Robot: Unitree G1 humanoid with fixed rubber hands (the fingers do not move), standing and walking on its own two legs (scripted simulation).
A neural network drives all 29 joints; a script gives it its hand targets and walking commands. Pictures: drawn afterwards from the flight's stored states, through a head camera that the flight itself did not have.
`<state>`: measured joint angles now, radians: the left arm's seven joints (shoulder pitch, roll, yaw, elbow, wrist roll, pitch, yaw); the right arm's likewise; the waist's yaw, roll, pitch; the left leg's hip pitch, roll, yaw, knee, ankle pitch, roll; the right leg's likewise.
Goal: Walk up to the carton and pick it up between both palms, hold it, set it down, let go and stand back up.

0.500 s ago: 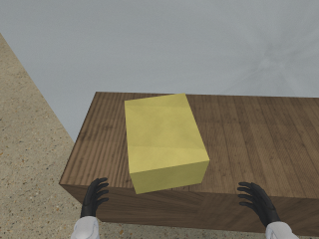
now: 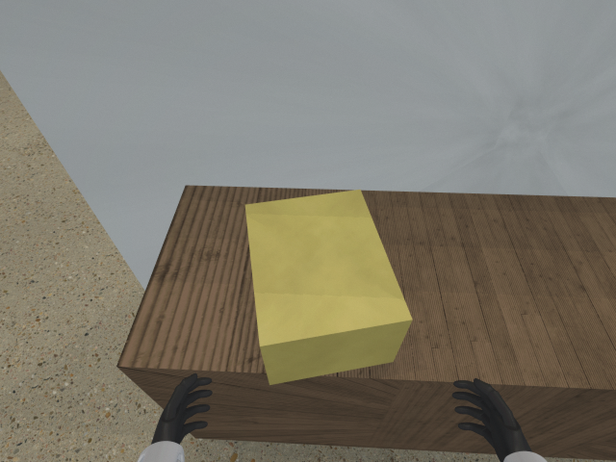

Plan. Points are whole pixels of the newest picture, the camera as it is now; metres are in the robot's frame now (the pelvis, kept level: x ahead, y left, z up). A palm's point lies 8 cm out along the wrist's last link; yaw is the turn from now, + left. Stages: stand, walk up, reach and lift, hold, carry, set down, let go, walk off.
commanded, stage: set down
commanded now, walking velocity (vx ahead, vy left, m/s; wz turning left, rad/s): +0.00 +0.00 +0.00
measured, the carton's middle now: (317, 281) +0.42 +0.02 -0.10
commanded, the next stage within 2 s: let go in 0.26 s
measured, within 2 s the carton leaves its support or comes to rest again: neither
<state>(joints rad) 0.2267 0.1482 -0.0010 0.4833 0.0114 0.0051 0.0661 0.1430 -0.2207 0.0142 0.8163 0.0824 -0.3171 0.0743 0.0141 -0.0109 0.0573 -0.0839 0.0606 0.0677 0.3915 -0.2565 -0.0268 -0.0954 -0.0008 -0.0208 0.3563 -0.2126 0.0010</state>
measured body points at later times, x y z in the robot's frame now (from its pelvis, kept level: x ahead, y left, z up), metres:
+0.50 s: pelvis -0.01 +0.00 +0.00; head +0.01 +0.01 +0.45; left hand +0.17 +0.23 -0.09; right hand +0.15 -0.23 -0.09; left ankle -0.03 +0.13 -0.75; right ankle -0.01 -0.12 -0.75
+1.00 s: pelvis -0.01 +0.00 -0.01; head -0.03 +0.00 +0.44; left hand +0.11 +0.25 -0.11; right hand +0.11 -0.26 -0.11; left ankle -0.03 +0.13 -0.75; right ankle -0.01 -0.12 -0.75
